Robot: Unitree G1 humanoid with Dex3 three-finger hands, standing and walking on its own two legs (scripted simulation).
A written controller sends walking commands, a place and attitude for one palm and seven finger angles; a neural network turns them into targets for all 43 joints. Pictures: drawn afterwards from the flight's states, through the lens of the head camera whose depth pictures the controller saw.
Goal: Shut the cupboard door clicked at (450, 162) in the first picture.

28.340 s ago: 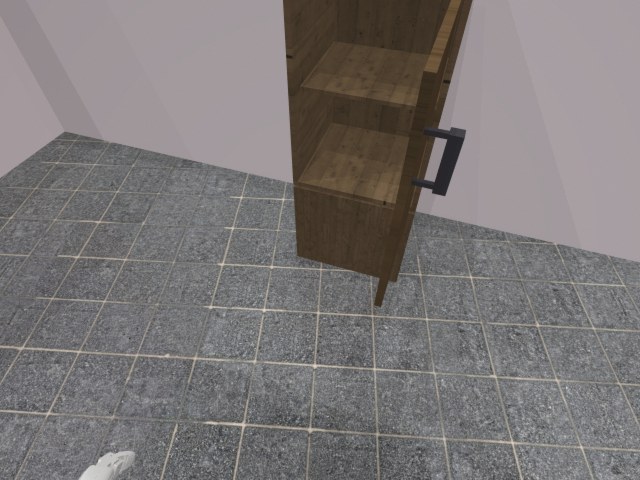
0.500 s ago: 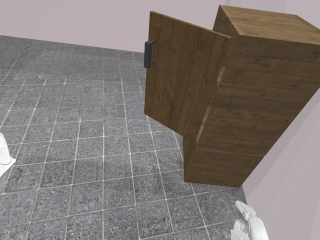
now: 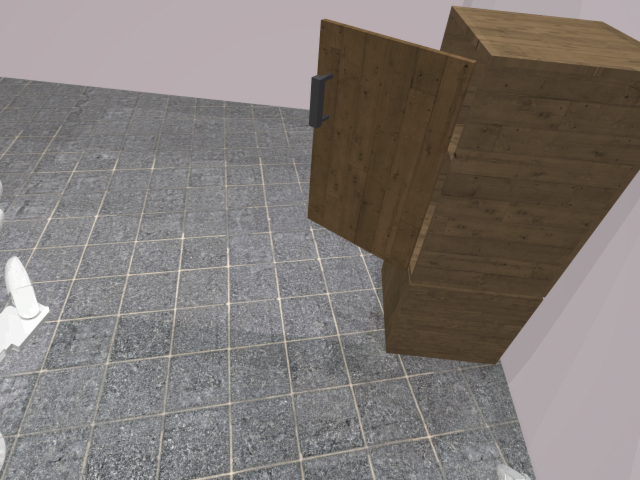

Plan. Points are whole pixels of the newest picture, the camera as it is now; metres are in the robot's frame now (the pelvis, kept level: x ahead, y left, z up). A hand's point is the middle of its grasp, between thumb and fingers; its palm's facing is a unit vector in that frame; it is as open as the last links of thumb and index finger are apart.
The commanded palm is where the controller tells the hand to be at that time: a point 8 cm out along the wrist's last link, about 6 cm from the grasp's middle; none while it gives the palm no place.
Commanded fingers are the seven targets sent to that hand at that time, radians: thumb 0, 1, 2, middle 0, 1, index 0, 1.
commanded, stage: stop stepping back and stand still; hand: left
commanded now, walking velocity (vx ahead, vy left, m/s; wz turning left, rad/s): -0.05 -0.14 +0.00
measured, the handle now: (322, 100) +0.96 +0.03 +0.08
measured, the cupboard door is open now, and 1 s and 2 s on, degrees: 57 57 57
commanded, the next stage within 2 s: let the arm hang, fingers relaxed in 0.66 s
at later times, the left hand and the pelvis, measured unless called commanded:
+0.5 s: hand (73, 276) +0.26 +0.27 +0.17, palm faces +0.43 -0.80 -0.42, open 7.5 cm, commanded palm +0.20 +0.30 +0.19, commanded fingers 0.00 0.90 0.90 -0.20 -0.30 -0.20 -0.30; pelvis +0.04 +0.01 +0.01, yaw -2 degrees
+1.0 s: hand out of the picture +0.14 +0.21 -0.11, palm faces -0.09 -0.96 -0.27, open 7.4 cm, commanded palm none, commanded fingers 0.00 0.90 0.90 -0.20 -0.30 -0.20 -0.30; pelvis +0.01 +0.03 +0.01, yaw -2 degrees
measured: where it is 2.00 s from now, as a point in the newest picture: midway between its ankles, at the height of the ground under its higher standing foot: outside the picture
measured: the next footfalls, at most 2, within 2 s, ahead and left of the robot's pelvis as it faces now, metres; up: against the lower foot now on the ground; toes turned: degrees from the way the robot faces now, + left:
none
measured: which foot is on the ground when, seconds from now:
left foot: down 0.00-1.00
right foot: down 0.00-1.00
